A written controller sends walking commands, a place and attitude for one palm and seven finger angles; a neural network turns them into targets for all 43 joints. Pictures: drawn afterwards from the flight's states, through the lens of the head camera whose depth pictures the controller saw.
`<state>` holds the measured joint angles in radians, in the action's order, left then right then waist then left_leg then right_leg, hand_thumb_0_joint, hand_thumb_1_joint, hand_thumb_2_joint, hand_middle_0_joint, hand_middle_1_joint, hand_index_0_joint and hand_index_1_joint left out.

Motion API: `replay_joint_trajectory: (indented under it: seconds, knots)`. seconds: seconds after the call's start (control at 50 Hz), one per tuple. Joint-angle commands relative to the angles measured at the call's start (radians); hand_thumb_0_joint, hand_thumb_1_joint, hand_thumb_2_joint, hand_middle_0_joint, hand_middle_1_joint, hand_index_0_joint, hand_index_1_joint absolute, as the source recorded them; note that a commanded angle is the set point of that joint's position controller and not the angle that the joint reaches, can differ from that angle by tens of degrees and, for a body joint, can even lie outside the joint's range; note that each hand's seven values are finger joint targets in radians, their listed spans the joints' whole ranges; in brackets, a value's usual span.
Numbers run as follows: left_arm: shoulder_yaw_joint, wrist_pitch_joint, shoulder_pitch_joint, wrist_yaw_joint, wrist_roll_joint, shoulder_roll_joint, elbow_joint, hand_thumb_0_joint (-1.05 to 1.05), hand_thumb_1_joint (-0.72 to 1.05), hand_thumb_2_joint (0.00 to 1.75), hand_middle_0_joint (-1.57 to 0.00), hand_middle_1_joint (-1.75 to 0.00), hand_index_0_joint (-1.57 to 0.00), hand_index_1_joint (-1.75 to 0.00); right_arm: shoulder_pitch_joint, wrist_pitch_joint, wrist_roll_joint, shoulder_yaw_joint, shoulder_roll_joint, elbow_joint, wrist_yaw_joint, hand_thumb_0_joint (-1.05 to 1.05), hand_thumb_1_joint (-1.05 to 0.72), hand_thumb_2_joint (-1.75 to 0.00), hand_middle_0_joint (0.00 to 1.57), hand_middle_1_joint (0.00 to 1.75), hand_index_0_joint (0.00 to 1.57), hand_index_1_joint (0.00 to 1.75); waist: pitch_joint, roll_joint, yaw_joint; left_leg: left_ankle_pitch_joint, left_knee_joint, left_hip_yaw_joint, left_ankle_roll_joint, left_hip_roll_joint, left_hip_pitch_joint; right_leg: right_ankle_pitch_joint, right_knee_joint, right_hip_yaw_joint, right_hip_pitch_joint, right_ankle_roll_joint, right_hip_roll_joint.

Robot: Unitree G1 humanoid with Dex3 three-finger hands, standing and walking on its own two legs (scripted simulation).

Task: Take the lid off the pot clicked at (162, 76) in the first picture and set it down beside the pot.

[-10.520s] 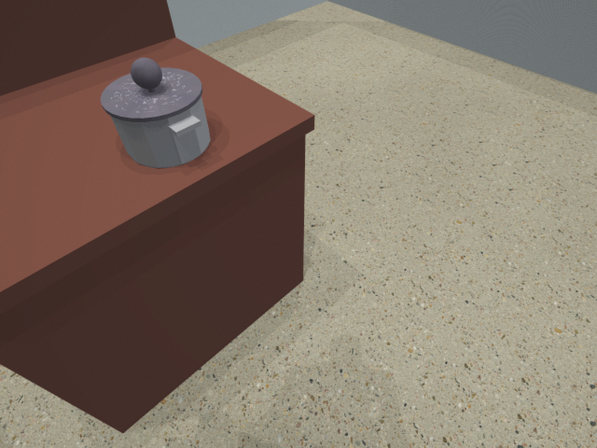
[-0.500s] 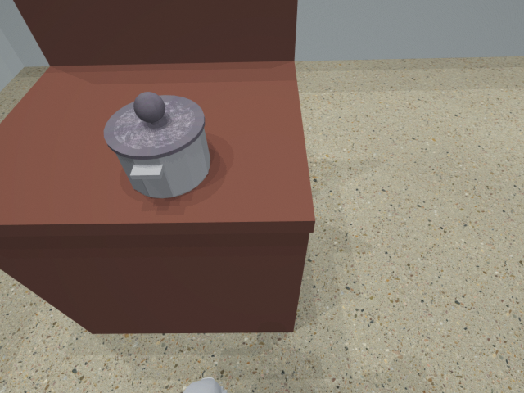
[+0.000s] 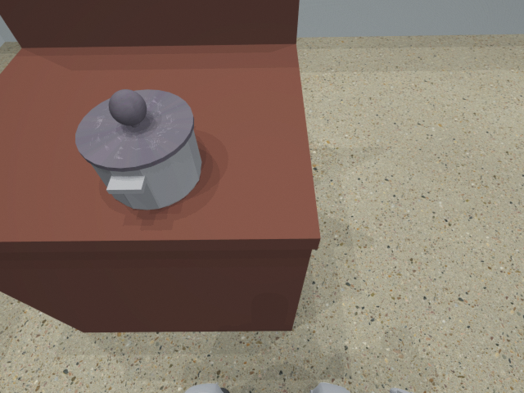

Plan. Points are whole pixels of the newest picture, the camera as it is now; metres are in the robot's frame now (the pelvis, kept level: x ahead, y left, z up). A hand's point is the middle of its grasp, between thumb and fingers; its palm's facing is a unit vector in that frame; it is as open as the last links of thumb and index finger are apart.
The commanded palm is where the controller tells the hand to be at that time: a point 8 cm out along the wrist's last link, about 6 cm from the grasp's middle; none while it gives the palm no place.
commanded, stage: come to a stop and stand still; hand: left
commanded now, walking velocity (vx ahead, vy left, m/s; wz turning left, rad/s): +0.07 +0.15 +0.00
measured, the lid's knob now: (128, 107) +0.48 +0.25 +0.16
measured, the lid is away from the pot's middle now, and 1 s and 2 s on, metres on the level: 0.00 0.00 0.00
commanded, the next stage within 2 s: look again from close up in 0.86 s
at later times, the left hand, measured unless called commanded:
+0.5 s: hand out of the picture -0.01 +0.18 -0.14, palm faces +0.09 -0.94 -0.32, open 7.4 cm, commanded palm none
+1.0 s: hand out of the picture -0.04 +0.18 -0.16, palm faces +0.04 -0.98 -0.21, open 7.3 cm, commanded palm none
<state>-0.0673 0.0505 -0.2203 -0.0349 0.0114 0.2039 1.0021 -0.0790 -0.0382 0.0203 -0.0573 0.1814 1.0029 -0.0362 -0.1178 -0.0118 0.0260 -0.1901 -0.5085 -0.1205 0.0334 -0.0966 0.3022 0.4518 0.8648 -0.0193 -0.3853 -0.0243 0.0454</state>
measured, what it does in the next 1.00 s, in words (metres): steps on the spot: right foot, then left foot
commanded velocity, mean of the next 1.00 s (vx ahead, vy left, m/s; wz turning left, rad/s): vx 0.01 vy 0.07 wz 0.00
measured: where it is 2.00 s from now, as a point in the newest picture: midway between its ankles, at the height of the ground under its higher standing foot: outside the picture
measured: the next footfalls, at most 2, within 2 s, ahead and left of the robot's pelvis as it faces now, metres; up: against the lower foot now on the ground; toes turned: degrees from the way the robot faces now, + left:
right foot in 0.04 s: +0.00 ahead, -0.09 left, +0.00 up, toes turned -2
left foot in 0.60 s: -0.01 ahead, +0.14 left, +0.00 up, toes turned +1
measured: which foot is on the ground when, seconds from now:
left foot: down 0.00-0.04, up 0.06-0.58, down 0.60-1.00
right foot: up 0.00-0.02, down 0.04-1.00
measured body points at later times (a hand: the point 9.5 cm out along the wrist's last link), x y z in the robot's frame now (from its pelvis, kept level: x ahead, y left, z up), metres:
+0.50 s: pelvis -0.03 -0.03 +0.02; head -0.01 -0.07 +0.46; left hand -0.02 +0.22 -0.12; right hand +0.03 -0.27 -0.15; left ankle -0.06 +0.15 -0.68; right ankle +0.00 -0.13 -0.73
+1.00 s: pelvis -0.04 +0.01 +0.01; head -0.03 +0.00 +0.46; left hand -0.04 +0.23 -0.15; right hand -0.02 -0.21 -0.16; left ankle -0.05 +0.14 -0.73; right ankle -0.04 -0.09 -0.73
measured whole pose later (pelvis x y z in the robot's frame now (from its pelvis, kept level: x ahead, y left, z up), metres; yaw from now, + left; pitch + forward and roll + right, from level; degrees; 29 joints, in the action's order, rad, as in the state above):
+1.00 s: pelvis -0.04 +0.01 +0.01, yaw +0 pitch +0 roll +0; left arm 0.00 -0.02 -0.29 -0.05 0.01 0.12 1.13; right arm -0.26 -0.01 0.00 -0.01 0.17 1.10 -0.03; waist -0.02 -0.03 0.01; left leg -0.27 -0.46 -0.01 0.02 -0.03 0.18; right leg 0.25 0.46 -0.04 -0.20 0.02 -0.01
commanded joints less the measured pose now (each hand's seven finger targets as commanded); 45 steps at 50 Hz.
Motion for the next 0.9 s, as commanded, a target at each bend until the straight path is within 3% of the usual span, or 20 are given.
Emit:
replay_joint_trajectory:
  seconds: [0.0,0.02,0.04,0.06,0.1,0.14,0.3,0.44,0.5,0.54,0.58,0.6,0.62,0.66,0.7,0.76,0.8,0.82,0.86,0.88]
  knots:
    - [-0.004,-0.036,-0.205,0.000,0.019,0.084,-0.004,0.00,0.90,0.90,-0.20,-0.30,-0.20,-0.30,-0.025,0.006,-0.008,-0.032,0.115,-0.049,0.014,0.00,-0.90,-0.90,0.20,0.30,0.20,0.30,0.186,-0.015,0.027,-0.012,-0.066,0.081,-0.067,-0.069,0.004,-0.281,-0.452,0.021,0.220,0.002,0.037]
    - [-0.007,-0.050,-0.153,-0.006,0.029,0.172,-0.017,0.00,0.90,0.90,-0.20,-0.30,-0.20,-0.30,-0.060,-0.002,-0.016,-0.019,0.038,-0.063,0.022,0.00,-0.90,-0.90,0.20,0.30,0.20,0.30,0.134,0.255,-0.001,-0.297,-0.198,0.031,-0.007,0.056,0.110,-0.334,-0.557,0.279,0.168,0.068,0.228]
    - [-0.006,-0.050,-0.118,-0.003,0.022,0.217,-0.047,0.00,0.90,0.90,-0.20,-0.30,-0.20,-0.30,-0.031,-0.015,-0.014,-0.020,0.056,-0.080,0.024,0.00,-0.90,-0.90,0.20,0.30,0.20,0.30,0.096,0.290,0.018,-0.401,-0.325,0.096,-0.004,0.077,0.100,-0.304,-0.629,0.406,0.050,0.173,0.340]
    - [-0.009,-0.047,-0.079,-0.002,0.024,0.241,-0.065,0.00,0.90,0.90,-0.20,-0.30,-0.20,-0.30,-0.043,-0.022,-0.009,-0.025,0.075,-0.083,0.031,0.00,-0.90,-0.90,0.20,0.30,0.20,0.30,0.080,0.179,0.002,-0.393,-0.408,0.138,-0.006,0.072,0.078,-0.139,-0.660,0.387,-0.018,0.224,0.363]
    - [-0.017,-0.058,-0.042,-0.007,0.020,0.216,-0.054,0.00,0.90,0.90,-0.20,-0.30,-0.20,-0.30,-0.041,-0.022,-0.002,-0.026,0.098,-0.057,0.031,0.00,-0.90,-0.90,0.20,0.30,0.20,0.30,0.039,0.221,-0.008,-0.300,-0.520,0.189,-0.013,0.071,0.181,-0.238,-0.632,0.402,0.049,0.194,0.314]
    - [-0.014,-0.061,-0.027,-0.007,0.014,0.185,-0.060,0.00,0.90,0.90,-0.20,-0.30,-0.20,-0.30,-0.092,-0.015,-0.003,-0.029,0.115,-0.029,0.036,0.00,-0.90,-0.90,0.20,0.30,0.20,0.30,0.062,0.181,-0.013,-0.220,-0.563,0.183,0.002,0.070,0.200,-0.387,-0.578,0.286,0.138,0.183,0.274]
    - [-0.026,-0.062,-0.139,-0.022,0.014,0.193,-0.028,0.00,0.90,0.90,-0.20,-0.30,-0.20,-0.30,-0.074,-0.019,-0.002,-0.016,0.106,-0.050,0.037,0.00,-0.90,-0.90,0.20,0.30,0.20,0.30,0.128,0.148,0.046,-0.212,-0.491,0.169,0.039,0.084,0.241,-0.562,-0.536,0.262,0.348,0.207,0.297]
    - [-0.026,-0.052,-0.089,-0.010,0.024,0.201,-0.032,0.00,0.90,0.90,-0.20,-0.30,-0.20,-0.30,-0.104,-0.001,-0.015,-0.004,0.082,-0.044,0.041,0.00,-0.90,-0.90,0.20,0.30,0.20,0.30,0.124,0.243,0.034,-0.221,-0.216,0.106,0.014,0.097,0.052,-0.328,-0.588,0.238,0.216,0.185,0.249]
    - [-0.025,-0.045,-0.038,-0.006,0.017,0.199,-0.029,0.00,0.90,0.90,-0.20,-0.30,-0.20,-0.30,-0.194,0.012,-0.016,0.001,0.067,-0.011,0.035,0.00,-0.90,-0.90,0.20,0.30,0.20,0.30,0.126,0.237,-0.015,-0.097,-0.009,0.068,0.003,0.114,-0.123,-0.191,-0.568,0.188,0.102,0.131,0.201]
    - [-0.012,-0.036,-0.022,-0.005,0.008,0.152,-0.024,0.00,0.90,0.90,-0.20,-0.30,-0.20,-0.30,-0.247,0.027,-0.015,0.006,0.078,0.017,0.027,0.00,-0.90,-0.90,0.20,0.30,0.20,0.30,0.112,0.145,-0.042,-0.039,0.132,0.085,-0.009,0.090,-0.257,-0.057,-0.508,0.140,-0.021,0.074,0.129]
    - [0.007,-0.026,-0.050,0.001,0.000,0.064,-0.032,0.00,0.90,0.90,-0.20,-0.30,-0.20,-0.30,-0.234,0.034,0.000,-0.012,0.180,-0.004,0.017,0.00,-0.90,-0.90,0.20,0.30,0.20,0.30,0.055,-0.179,-0.041,-0.268,0.305,0.377,-0.092,-0.135,-0.136,-0.004,-0.310,0.008,-0.081,0.013,-0.002]
    - [0.009,-0.028,-0.042,0.001,0.003,0.050,-0.029,0.00,0.90,0.90,-0.20,-0.30,-0.20,-0.30,-0.190,0.030,0.001,-0.008,0.189,-0.021,0.014,0.00,-0.90,-0.90,0.20,0.30,0.20,0.30,0.006,-0.198,-0.026,-0.351,0.382,0.430,-0.143,-0.184,0.026,-0.005,-0.221,-0.017,-0.014,0.007,-0.019]
    - [0.008,-0.035,-0.069,0.008,0.004,0.048,-0.023,0.00,0.90,0.90,-0.20,-0.30,-0.20,-0.30,-0.131,0.030,0.004,0.001,0.178,-0.040,0.011,0.00,-0.90,-0.90,0.20,0.30,0.20,0.30,-0.013,-0.134,0.011,-0.358,0.380,0.385,-0.153,-0.162,0.121,-0.043,-0.175,-0.014,0.047,0.010,-0.012]
    - [0.013,-0.023,-0.086,0.008,0.015,0.054,0.020,0.00,0.90,0.90,-0.20,-0.30,-0.20,-0.30,-0.107,0.041,-0.001,0.016,0.127,-0.017,0.009,0.00,-0.90,-0.90,0.20,0.30,0.20,0.30,-0.003,-0.259,0.017,-0.278,0.385,0.341,-0.143,-0.101,0.087,-0.052,-0.127,-0.003,0.064,0.010,-0.005]
    - [0.022,-0.032,-0.105,0.011,0.011,0.052,0.038,0.00,0.90,0.90,-0.20,-0.30,-0.20,-0.30,-0.113,0.043,-0.004,0.025,0.106,-0.006,0.002,0.00,-0.90,-0.90,0.20,0.30,0.20,0.30,0.015,-0.216,0.017,-0.097,0.320,0.279,-0.147,-0.081,0.025,-0.072,-0.162,0.003,0.068,0.009,0.005]
    - [0.034,-0.054,-0.144,0.008,0.002,0.047,0.068,0.00,0.90,0.90,-0.20,-0.30,-0.20,-0.30,-0.160,0.048,-0.012,0.028,0.095,0.019,-0.004,0.00,-0.90,-0.90,0.20,0.30,0.20,0.30,0.060,-0.062,0.019,0.126,0.175,0.228,-0.117,-0.039,-0.070,-0.255,-0.449,0.024,0.159,0.005,0.011]
    - [0.035,-0.074,-0.143,0.000,0.001,0.088,0.085,0.00,0.90,0.90,-0.20,-0.30,-0.20,-0.30,-0.197,0.054,-0.020,0.034,0.061,0.033,-0.001,0.00,-0.90,-0.90,0.20,0.30,0.20,0.30,0.114,0.044,-0.013,0.149,0.097,0.176,-0.061,0.023,-0.103,-0.495,-0.501,0.142,0.215,0.047,0.100]
    - [0.037,-0.077,-0.133,-0.002,-0.002,0.097,0.088,0.00,0.90,0.90,-0.20,-0.30,-0.20,-0.30,-0.212,0.057,-0.020,0.037,0.053,0.043,0.002,0.00,-0.90,-0.90,0.20,0.30,0.20,0.30,0.128,0.035,-0.023,0.139,0.111,0.167,-0.051,0.030,-0.124,-0.535,-0.489,0.132,0.221,0.060,0.119]
    - [0.038,-0.086,-0.113,-0.003,-0.004,0.083,0.096,0.00,0.90,0.90,-0.20,-0.30,-0.20,-0.30,-0.224,0.050,-0.019,0.033,0.058,0.063,0.000,0.00,-0.90,-0.90,0.20,0.30,0.20,0.30,0.148,0.193,-0.030,0.088,0.104,0.151,-0.039,0.025,-0.151,-0.527,-0.509,0.134,0.221,0.069,0.108]
    - [0.041,-0.086,-0.103,-0.004,-0.004,0.076,0.098,0.00,0.90,0.90,-0.20,-0.30,-0.20,-0.30,-0.231,0.051,-0.017,0.035,0.061,0.073,0.000,0.00,-0.90,-0.90,0.20,0.30,0.20,0.30,0.136,0.169,-0.033,0.087,0.120,0.154,-0.036,0.025,-0.157,-0.510,-0.512,0.131,0.211,0.070,0.109]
